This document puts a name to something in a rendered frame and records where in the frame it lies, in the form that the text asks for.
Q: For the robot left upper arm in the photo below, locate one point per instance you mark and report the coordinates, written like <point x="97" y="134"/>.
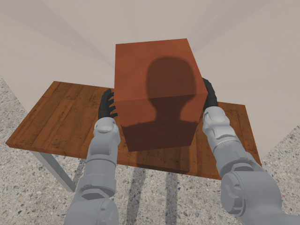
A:
<point x="101" y="211"/>

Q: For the carton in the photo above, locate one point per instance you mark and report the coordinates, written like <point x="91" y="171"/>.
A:
<point x="159" y="93"/>

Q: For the robot left hand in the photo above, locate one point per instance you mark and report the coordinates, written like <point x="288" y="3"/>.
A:
<point x="104" y="109"/>

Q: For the robot right upper arm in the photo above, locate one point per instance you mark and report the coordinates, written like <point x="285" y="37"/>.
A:
<point x="254" y="198"/>

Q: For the robot right hand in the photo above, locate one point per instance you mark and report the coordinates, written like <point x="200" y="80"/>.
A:
<point x="211" y="99"/>

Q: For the right robot forearm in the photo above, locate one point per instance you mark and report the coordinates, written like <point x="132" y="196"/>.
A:
<point x="225" y="145"/>

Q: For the left robot forearm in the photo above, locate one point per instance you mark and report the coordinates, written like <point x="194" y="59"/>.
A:
<point x="98" y="180"/>

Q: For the table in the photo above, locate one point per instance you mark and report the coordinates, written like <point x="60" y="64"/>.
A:
<point x="62" y="123"/>

